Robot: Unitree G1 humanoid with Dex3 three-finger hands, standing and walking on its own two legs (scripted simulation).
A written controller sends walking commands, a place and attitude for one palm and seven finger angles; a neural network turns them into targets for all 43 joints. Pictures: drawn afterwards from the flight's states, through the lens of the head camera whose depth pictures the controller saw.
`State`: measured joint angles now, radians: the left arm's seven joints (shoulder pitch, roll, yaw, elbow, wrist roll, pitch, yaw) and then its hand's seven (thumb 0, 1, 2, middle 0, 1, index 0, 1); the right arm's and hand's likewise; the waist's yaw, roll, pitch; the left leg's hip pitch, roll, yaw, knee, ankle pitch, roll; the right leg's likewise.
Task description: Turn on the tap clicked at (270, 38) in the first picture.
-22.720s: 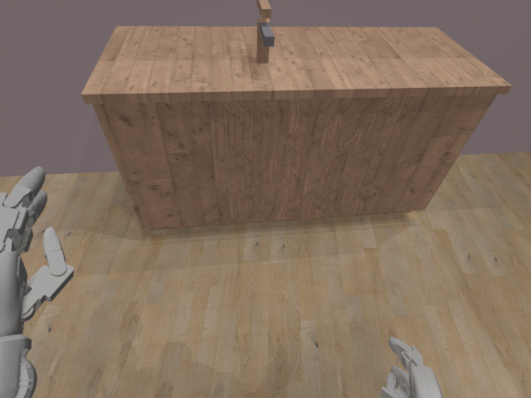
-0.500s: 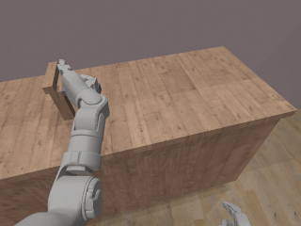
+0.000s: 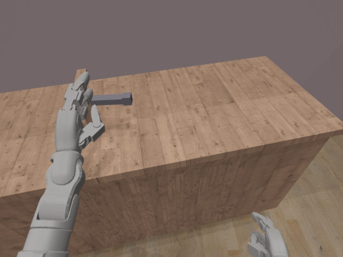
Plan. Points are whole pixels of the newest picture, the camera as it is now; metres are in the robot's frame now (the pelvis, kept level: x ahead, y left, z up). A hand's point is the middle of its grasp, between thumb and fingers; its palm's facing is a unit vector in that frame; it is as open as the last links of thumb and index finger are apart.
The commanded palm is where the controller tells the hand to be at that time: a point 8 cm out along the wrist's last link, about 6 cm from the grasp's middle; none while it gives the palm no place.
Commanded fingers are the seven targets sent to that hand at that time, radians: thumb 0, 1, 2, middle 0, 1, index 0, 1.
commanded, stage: draw the hand back beside the body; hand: left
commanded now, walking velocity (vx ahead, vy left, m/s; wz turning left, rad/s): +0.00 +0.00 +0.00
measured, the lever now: (127, 98) +0.51 +0.20 +0.10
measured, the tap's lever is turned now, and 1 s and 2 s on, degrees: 79 79 79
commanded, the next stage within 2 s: step back with the hand held close in 0.90 s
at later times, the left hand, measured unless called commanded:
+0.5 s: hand (68, 159) +0.24 +0.23 +0.16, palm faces +0.36 -0.88 -0.30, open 7.4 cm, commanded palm +0.19 +0.28 +0.17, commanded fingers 0.00 0.90 0.90 -0.20 -0.30 -0.20 -0.30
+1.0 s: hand (61, 172) +0.21 +0.23 +0.16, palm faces +0.41 -0.85 -0.34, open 7.4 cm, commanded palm +0.17 +0.28 +0.17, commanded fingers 0.00 0.90 0.90 -0.20 -0.30 -0.20 -0.30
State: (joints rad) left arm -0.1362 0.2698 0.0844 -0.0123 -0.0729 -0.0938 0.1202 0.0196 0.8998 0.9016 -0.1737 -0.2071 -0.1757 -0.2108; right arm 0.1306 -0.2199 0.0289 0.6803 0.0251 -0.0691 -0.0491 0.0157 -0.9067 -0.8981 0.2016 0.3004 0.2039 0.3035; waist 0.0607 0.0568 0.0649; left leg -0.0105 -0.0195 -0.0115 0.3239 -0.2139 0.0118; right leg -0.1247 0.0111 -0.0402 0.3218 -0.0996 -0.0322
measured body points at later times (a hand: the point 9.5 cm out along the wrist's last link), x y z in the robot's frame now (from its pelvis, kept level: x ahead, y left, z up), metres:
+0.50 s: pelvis +0.02 +0.01 +0.00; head +0.00 -0.01 +0.45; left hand +0.22 +0.28 +0.17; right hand +0.21 -0.21 -0.09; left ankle -0.02 +0.11 -0.75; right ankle +0.06 -0.10 -0.75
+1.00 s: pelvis +0.01 -0.01 +0.00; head -0.01 -0.03 +0.45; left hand +0.19 +0.28 +0.17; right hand +0.21 -0.21 -0.09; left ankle -0.02 +0.11 -0.75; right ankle +0.06 -0.10 -0.75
